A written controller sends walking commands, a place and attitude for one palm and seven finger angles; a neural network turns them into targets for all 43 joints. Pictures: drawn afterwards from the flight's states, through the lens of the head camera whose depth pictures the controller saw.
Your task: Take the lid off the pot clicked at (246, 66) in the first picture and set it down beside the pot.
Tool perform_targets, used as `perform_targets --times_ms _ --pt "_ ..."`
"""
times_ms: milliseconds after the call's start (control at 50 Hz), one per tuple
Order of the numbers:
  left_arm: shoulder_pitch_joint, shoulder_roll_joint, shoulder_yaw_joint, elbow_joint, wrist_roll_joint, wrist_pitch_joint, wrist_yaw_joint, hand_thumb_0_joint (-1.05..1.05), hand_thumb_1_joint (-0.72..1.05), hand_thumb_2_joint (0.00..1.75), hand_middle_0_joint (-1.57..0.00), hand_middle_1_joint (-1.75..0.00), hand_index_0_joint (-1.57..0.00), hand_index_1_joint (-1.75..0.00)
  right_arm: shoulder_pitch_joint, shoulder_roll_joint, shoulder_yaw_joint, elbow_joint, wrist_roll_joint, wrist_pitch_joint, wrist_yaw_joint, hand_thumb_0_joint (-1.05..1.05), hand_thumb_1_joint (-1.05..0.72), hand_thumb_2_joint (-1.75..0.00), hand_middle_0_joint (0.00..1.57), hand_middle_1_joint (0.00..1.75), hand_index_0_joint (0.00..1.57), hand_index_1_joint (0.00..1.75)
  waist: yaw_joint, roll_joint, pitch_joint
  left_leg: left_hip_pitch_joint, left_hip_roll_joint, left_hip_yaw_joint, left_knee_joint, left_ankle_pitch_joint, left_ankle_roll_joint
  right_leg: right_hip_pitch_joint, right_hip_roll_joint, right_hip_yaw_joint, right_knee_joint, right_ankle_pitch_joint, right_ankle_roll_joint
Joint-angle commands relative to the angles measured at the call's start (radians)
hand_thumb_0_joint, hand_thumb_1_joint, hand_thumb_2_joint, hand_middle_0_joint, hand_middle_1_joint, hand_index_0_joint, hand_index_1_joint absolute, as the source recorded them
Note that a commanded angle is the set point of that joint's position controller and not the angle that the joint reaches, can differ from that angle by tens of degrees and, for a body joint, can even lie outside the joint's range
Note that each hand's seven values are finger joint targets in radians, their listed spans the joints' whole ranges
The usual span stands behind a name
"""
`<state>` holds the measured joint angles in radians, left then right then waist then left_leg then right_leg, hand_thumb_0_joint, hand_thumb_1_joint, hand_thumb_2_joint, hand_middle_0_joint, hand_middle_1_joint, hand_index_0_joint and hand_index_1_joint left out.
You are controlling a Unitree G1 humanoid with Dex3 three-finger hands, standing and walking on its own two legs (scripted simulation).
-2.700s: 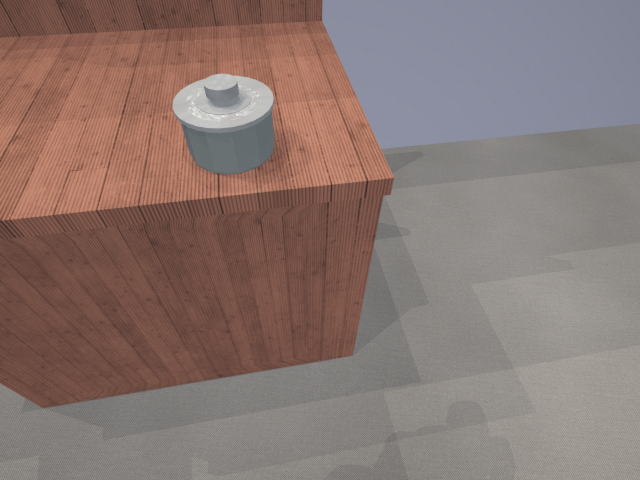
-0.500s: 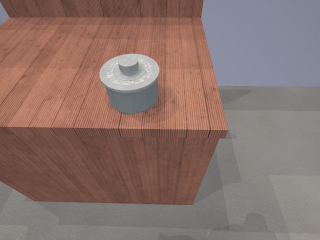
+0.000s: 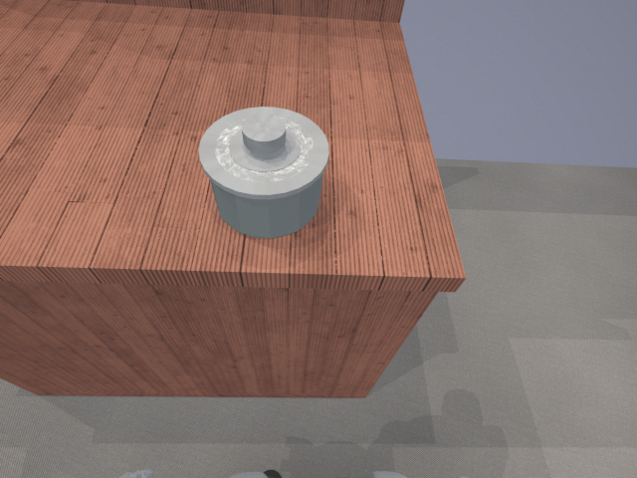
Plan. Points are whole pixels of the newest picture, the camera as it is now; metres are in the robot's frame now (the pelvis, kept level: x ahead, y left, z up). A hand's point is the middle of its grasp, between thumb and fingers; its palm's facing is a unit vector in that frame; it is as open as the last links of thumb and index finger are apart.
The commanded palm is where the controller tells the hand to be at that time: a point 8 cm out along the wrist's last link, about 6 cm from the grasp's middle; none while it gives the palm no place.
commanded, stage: come to a stop and stand still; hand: left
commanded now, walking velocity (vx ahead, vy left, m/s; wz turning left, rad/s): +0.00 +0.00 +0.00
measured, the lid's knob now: (264, 133) +0.48 +0.11 +0.15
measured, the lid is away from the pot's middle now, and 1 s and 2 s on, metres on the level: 0.00 0.00 0.00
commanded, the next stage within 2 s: look again from close up in 1.18 s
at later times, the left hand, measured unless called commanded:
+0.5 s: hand out of the picture +0.01 +0.14 -0.19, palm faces +0.00 -0.98 -0.21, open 7.4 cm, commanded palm none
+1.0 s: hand out of the picture +0.02 +0.13 -0.19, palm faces +0.03 -0.98 -0.20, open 7.4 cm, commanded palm none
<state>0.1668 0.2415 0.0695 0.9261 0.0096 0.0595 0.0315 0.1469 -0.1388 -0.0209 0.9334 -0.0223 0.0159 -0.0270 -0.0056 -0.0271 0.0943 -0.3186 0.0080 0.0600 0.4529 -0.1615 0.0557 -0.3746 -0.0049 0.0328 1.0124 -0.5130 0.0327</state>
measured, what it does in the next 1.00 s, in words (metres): steps on the spot: right foot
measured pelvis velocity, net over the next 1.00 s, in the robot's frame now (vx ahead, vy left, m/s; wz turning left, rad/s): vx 0.01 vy -0.05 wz -0.01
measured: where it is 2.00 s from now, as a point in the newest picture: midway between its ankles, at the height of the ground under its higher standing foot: outside the picture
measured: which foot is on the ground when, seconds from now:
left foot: down 0.00-1.00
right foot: up 0.00-0.10, down 0.12-1.00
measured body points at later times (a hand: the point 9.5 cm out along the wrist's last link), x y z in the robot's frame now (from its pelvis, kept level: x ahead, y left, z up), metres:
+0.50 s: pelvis -0.02 -0.04 -0.02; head -0.01 -0.04 +0.43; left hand +0.01 +0.19 -0.17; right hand +0.00 -0.27 -0.17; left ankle +0.05 +0.09 -0.74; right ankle -0.06 -0.18 -0.74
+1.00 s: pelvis +0.01 -0.05 -0.01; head +0.02 -0.04 +0.44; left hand +0.02 +0.19 -0.17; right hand +0.06 -0.28 -0.16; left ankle +0.05 +0.09 -0.74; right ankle -0.06 -0.18 -0.74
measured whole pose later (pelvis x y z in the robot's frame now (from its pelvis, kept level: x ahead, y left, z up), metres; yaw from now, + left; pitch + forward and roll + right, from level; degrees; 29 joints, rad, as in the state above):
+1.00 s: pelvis +0.01 -0.05 -0.01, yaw -1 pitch -1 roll +0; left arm 0.30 0.18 0.01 1.04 0.02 -0.01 0.03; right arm 0.20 -0.16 -0.02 1.05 -0.01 -0.02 -0.01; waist 0.01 -0.03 0.03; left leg -0.30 0.05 0.05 0.55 -0.23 -0.02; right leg -0.12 -0.01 0.04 0.53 -0.40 0.01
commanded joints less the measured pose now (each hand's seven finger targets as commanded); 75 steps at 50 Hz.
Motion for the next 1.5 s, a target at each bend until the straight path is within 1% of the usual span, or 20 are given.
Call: perform_targets --times_ms 0,20,40,60,80,100,120,140,160,200,220,240,280,340,360,400,500,960,1440,1480 --pt "0.083 0.022 -0.012 -0.044 0.002 -0.021 -0.001 0.00 0.90 0.90 -0.20 -0.30 -0.20 -0.30 0.109 -0.195 -0.057 -0.010 0.003 -0.006 -0.010 0.00 -0.90 -0.90 0.20 0.30 0.20 0.30 -0.034 0.191 -0.182 0.249 0.257 -0.258 -0.149 0.298 0.126 0.029 -0.019 -0.029 -0.240 -0.013 -0.010" --pt "0.204 0.061 -0.026 0.005 0.003 -0.048 0.016 0.00 0.90 0.90 -0.20 -0.30 -0.20 -0.30 0.043 -0.287 -0.081 -0.034 0.008 -0.019 0.003 0.00 -0.90 -0.90 0.20 0.30 0.20 0.30 0.033 0.158 -0.316 0.322 0.240 -0.179 0.066 0.495 0.066 0.021 -0.022 -0.017 -0.327 0.069 -0.038" --pt "0.187 0.066 -0.026 -0.042 0.012 -0.053 0.019 0.00 0.90 0.90 -0.20 -0.30 -0.20 -0.30 0.065 -0.191 -0.061 -0.080 0.009 -0.008 0.018 0.00 -0.90 -0.90 0.20 0.30 0.20 0.30 0.022 0.051 -0.267 0.103 0.172 -0.126 0.108 0.164 0.036 0.106 -0.012 -0.003 -0.466 0.167 -0.049" --pt "0.165 0.081 -0.020 -0.059 0.018 -0.064 0.020 0.00 0.90 0.90 -0.20 -0.30 -0.20 -0.30 0.065 -0.159 -0.051 -0.094 0.009 -0.004 0.022 0.00 -0.90 -0.90 0.20 0.30 0.20 0.30 0.011 0.012 -0.189 -0.018 0.090 -0.068 0.184 -0.018 -0.001 0.099 -0.088 0.128 -0.570 0.215 -0.095" --pt "0.122 0.121 -0.027 -0.077 0.018 -0.073 0.020 0.00 0.90 0.90 -0.20 -0.30 -0.20 -0.30 0.077 -0.097 -0.037 -0.112 0.002 0.009 0.029 0.00 -0.90 -0.90 0.20 0.30 0.20 0.30 -0.016 -0.020 -0.132 -0.038 0.035 -0.011 0.224 -0.194 -0.054 0.043 -0.199 0.218 -0.642 0.216 -0.155" --pt "0.073 0.150 -0.038 -0.092 0.023 -0.078 0.018 0.00 0.90 0.90 -0.20 -0.30 -0.20 -0.30 0.103 -0.089 -0.034 -0.114 0.004 0.015 0.033 0.00 -0.90 -0.90 0.20 0.30 0.20 0.30 -0.062 -0.003 -0.106 0.037 -0.001 0.001 0.283 -0.233 -0.071 -0.090 -0.225 0.228 -0.659 0.119 -0.175" --pt "0.039 0.150 -0.043 -0.092 0.029 -0.075 0.013 0.00 0.90 0.90 -0.20 -0.30 -0.20 -0.30 0.138 -0.087 -0.037 -0.105 0.005 0.001 0.043 0.00 -0.90 -0.90 0.20 0.30 0.20 0.30 -0.089 0.044 -0.130 0.103 -0.011 0.011 0.268 -0.152 -0.060 -0.099 -0.166 0.130 -0.564 0.215 -0.147" --pt "0.053 0.128 -0.035 -0.086 0.018 -0.076 0.011 0.00 0.90 0.90 -0.20 -0.30 -0.20 -0.30 0.147 -0.120 -0.041 -0.099 0.007 -0.002 0.039 0.00 -0.90 -0.90 0.20 0.30 0.20 0.30 -0.062 -0.135 -0.138 0.042 0.023 -0.018 0.242 -0.093 -0.047 -0.021 -0.106 0.110 -0.511 0.252 -0.121" --pt "0.059 0.104 -0.035 -0.082 0.014 -0.069 0.014 0.00 0.90 0.90 -0.20 -0.30 -0.20 -0.30 0.137 -0.156 -0.047 -0.102 0.008 -0.006 0.033 0.00 -0.90 -0.90 0.20 0.30 0.20 0.30 -0.049 -0.188 -0.100 0.020 0.047 -0.053 0.213 -0.101 -0.034 -0.027 -0.094 0.094 -0.492 0.215 -0.109" --pt "0.083 0.071 -0.037 -0.080 0.018 -0.051 0.015 0.00 0.90 0.90 -0.20 -0.30 -0.20 -0.30 0.129 -0.183 -0.052 -0.102 0.000 -0.006 0.027 0.00 -0.90 -0.90 0.20 0.30 0.20 0.30 -0.034 0.059 -0.011 -0.032 0.107 -0.160 0.084 -0.234 -0.007 -0.092 -0.024 0.028 -0.427 -0.009 -0.084" --pt "0.126 0.065 -0.036 -0.067 0.014 -0.048 0.013 0.00 0.90 0.90 -0.20 -0.30 -0.20 -0.30 0.123 -0.195 -0.053 -0.096 -0.002 -0.007 0.026 0.00 -0.90 -0.90 0.20 0.30 0.20 0.30 -0.018 0.170 -0.002 -0.086 0.143 -0.222 -0.011 -0.311 0.013 -0.057 0.010 -0.016 -0.385 -0.023 -0.068" --pt "0.170 0.057 -0.037 -0.047 0.008 -0.049 0.012 0.00 0.90 0.90 -0.20 -0.30 -0.20 -0.30 0.113 -0.201 -0.050 -0.091 -0.001 -0.008 0.025 0.00 -0.90 -0.90 0.20 0.30 0.20 0.30 0.003 0.184 -0.017 -0.130 0.158 -0.260 -0.070 -0.356 0.028 0.009 0.025 -0.034 -0.368 0.005 -0.063" --pt "0.208 0.054 -0.040 -0.016 0.007 -0.058 0.007 0.00 0.90 0.90 -0.20 -0.30 -0.20 -0.30 0.084 -0.188 -0.046 -0.085 0.003 -0.012 0.024 0.00 -0.90 -0.90 0.20 0.30 0.20 0.30 0.033 0.079 -0.036 -0.140 0.124 -0.207 -0.052 -0.366 0.012 0.071 0.007 -0.015 -0.435 0.053 -0.071" --pt "0.173 0.075 -0.040 -0.020 0.009 -0.073 0.009 0.00 0.90 0.90 -0.20 -0.30 -0.20 -0.30 0.116 -0.140 -0.041 -0.066 0.009 -0.017 0.022 0.00 -0.90 -0.90 0.20 0.30 0.20 0.30 -0.003 -0.054 -0.035 -0.028 0.041 -0.066 0.125 -0.222 -0.031 -0.033 -0.093 0.142 -0.579 0.043 -0.110" --pt "0.148 0.085 -0.038 -0.027 0.009 -0.075 0.009 0.00 0.90 0.90 -0.20 -0.30 -0.20 -0.30 0.144 -0.126 -0.037 -0.052 0.010 -0.020 0.021 0.00 -0.90 -0.90 0.20 0.30 0.20 0.30 -0.023 -0.062 -0.043 0.018 0.035 -0.046 0.138 -0.179 -0.038 -0.054 -0.109 0.151 -0.584 0.076 -0.114" --pt "0.140 0.079 -0.036 -0.026 0.009 -0.075 0.007 0.00 0.90 0.90 -0.20 -0.30 -0.20 -0.30 0.159 -0.128 -0.036 -0.033 0.011 -0.027 0.019 0.00 -0.90 -0.90 0.20 0.30 0.20 0.30 -0.021 0.001 -0.039 0.048 0.055 -0.070 0.103 -0.156 -0.035 -0.059 -0.081 0.110 -0.563 0.095 -0.095" --pt "0.192 0.059 -0.038 0.014 0.007 -0.078 0.008 0.00 0.90 0.90 -0.20 -0.30 -0.20 -0.30 0.148 -0.136 -0.032 -0.001 0.015 -0.037 0.015 0.00 -0.90 -0.90 0.20 0.30 0.20 0.30 0.000 0.020 -0.039 0.041 0.084 -0.094 0.055 -0.085 -0.024 0.023 -0.057 0.075 -0.553 0.183 -0.078" --pt "0.212 0.064 -0.033 0.083 0.009 -0.089 0.008 0.00 0.90 0.90 -0.20 -0.30 -0.20 -0.30 0.092 -0.138 -0.025 0.082 0.020 -0.047 0.006 0.00 -0.90 -0.90 0.20 0.30 0.20 0.30 0.008 0.011 -0.077 0.156 0.093 -0.070 0.051 0.150 -0.031 0.134 -0.083 0.060 -0.587 0.450 -0.060" --pt "0.208 0.058 -0.031 0.101 0.006 -0.084 0.007 0.00 0.90 0.90 -0.20 -0.30 -0.20 -0.30 0.100 -0.136 -0.021 0.118 0.020 -0.045 0.002 0.00 -0.90 -0.90 0.20 0.30 0.20 0.30 0.012 0.040 -0.058 0.172 0.093 -0.086 0.012 0.160 -0.030 0.156 -0.084 0.034 -0.614 0.403 -0.055" --pt "0.208 0.055 -0.030 0.101 0.005 -0.084 0.006 0.00 0.90 0.90 -0.20 -0.30 -0.20 -0.30 0.104 -0.131 -0.020 0.121 0.020 -0.046 0.002 0.00 -0.90 -0.90 0.20 0.30 0.20 0.30 0.014 0.011 -0.051 0.167 0.094 -0.089 0.005 0.154 -0.027 0.158 -0.079 0.031 -0.620 0.399 -0.055"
